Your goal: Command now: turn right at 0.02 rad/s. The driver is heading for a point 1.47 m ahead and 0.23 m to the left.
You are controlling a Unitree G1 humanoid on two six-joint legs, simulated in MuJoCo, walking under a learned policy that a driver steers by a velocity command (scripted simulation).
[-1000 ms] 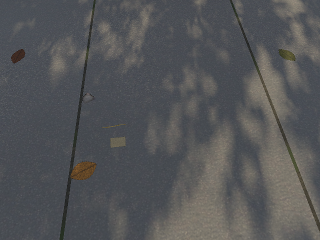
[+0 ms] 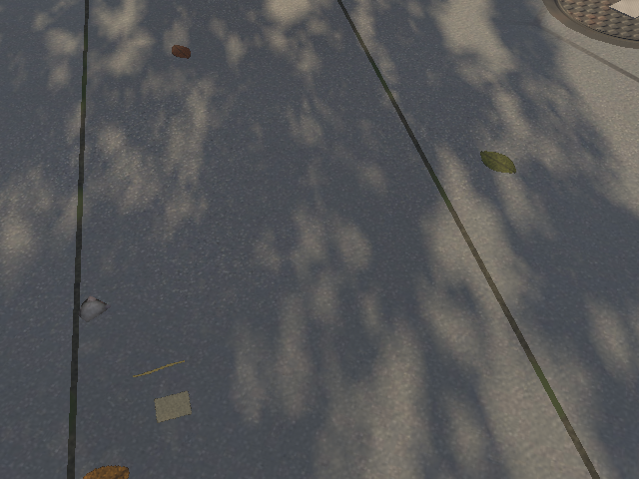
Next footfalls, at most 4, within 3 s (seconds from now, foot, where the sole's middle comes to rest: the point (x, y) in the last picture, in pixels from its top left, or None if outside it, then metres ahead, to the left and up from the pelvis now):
2.20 left None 0.42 0.12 -0.77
2.74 right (386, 378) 0.74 -0.12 -0.77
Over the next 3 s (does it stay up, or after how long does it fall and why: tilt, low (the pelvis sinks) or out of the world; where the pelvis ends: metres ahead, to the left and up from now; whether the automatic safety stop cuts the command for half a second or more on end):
stays up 0.67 -0.03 0.01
